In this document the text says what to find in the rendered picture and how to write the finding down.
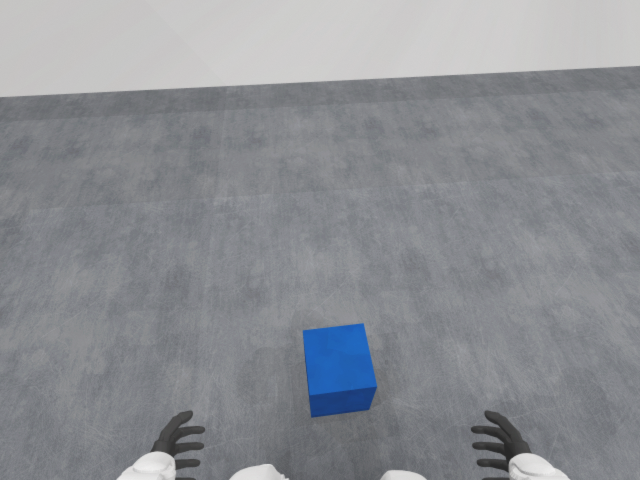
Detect right robot hand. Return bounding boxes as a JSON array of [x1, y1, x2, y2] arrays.
[[471, 410, 532, 480]]

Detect robot right forearm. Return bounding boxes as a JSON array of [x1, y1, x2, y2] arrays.
[[509, 453, 570, 480]]

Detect left robot hand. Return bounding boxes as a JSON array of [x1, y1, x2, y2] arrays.
[[150, 411, 205, 480]]

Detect carton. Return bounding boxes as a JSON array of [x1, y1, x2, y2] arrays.
[[303, 323, 377, 418]]

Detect robot left forearm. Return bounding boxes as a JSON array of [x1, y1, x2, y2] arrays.
[[117, 452, 176, 480]]

